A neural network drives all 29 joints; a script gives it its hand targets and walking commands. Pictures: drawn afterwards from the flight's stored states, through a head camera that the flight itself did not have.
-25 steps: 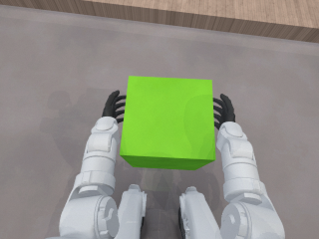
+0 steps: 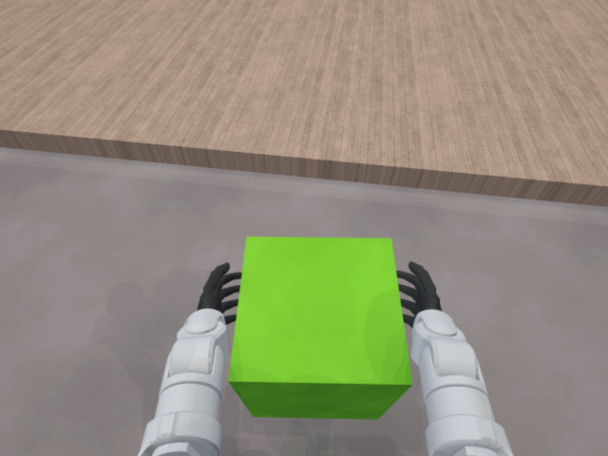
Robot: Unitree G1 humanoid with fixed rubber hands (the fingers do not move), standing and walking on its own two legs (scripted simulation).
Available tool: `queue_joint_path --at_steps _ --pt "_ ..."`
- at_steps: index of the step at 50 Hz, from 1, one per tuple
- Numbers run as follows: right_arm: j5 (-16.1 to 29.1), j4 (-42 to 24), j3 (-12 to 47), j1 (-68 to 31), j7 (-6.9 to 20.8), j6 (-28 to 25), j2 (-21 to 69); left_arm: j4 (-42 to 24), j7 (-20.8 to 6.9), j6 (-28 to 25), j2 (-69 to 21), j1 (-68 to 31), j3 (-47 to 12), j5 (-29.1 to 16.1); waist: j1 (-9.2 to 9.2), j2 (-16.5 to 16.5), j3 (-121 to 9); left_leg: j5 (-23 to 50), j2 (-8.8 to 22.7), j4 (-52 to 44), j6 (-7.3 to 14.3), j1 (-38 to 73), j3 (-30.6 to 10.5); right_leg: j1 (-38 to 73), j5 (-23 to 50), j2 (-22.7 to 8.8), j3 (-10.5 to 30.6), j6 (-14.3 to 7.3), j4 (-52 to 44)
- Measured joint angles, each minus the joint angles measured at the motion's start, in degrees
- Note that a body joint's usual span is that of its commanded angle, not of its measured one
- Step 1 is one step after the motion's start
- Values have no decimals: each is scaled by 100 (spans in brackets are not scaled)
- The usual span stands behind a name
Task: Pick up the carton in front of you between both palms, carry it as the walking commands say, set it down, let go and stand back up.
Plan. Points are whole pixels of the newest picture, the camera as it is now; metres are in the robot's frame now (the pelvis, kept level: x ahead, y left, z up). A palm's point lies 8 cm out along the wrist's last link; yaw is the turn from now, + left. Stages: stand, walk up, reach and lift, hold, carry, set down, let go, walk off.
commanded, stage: reach and lift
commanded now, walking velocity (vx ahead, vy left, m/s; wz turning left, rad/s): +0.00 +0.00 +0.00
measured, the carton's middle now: (316, 334) +0.32 +0.00 -0.08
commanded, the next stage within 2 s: hold in 1.20 s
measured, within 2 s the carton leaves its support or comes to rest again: neither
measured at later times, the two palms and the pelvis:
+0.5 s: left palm (199, 312) +0.29 +0.15 +0.05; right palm (440, 311) +0.29 -0.15 +0.05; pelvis -0.01 +0.00 +0.03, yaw +0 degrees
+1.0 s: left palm (199, 302) +0.30 +0.15 +0.06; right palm (442, 301) +0.30 -0.15 +0.06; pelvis +0.01 +0.00 +0.03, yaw +0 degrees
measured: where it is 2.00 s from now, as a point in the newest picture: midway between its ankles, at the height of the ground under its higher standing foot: outside the picture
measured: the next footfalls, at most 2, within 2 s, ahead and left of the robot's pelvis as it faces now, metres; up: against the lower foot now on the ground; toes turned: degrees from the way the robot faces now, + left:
none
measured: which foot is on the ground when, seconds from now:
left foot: down 0.00-1.00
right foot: down 0.00-1.00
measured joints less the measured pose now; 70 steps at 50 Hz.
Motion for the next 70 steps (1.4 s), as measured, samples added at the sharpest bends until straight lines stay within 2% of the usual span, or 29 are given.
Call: queue_joint_path --at_steps 9,14,19,33,48,61,70 --pt "-56 -447 303 352 97 651 -44 -638 -13 665 -145 471 -160 125 2 19 280 373 37 -1117 -7 1639 -46 1650 373 -41 -18 -28 -1126" --pt "-321 -354 166 190 213 907 -1 -596 -91 938 -191 347 -55 355 -11 26 474 496 38 -1396 1 2145 -49 2154 492 -58 -16 -30 -1401" --pt "-505 -280 7 11 272 980 52 -503 -161 1017 -229 149 112 501 -21 38 700 537 34 -1400 13 2244 -39 2255 539 -62 -5 -20 -1414" --pt "-491 -544 36 -28 325 1013 45 -783 -162 1064 -267 105 67 497 -24 35 878 625 14 -1580 43 2353 10 2361 643 -95 52 20 -1611" --pt "-398 -948 409 347 311 1275 -40 -1137 -96 1312 -167 461 -350 337 -19 40 847 684 25 -1961 44 2744 0 2750 701 -112 51 10 -1989" --pt "-334 -1141 525 422 283 1470 -57 -1339 -91 1490 -145 555 -437 285 -1 41 873 736 47 -2093 18 2919 -36 2921 735 -98 20 -16 -2096" --pt "-223 -1613 762 629 254 1813 -102 -1804 -74 1816 -103 766 -656 197 -25 44 831 835 55 -2285 16 3160 -48 3170 840 -103 14 -18 -2302"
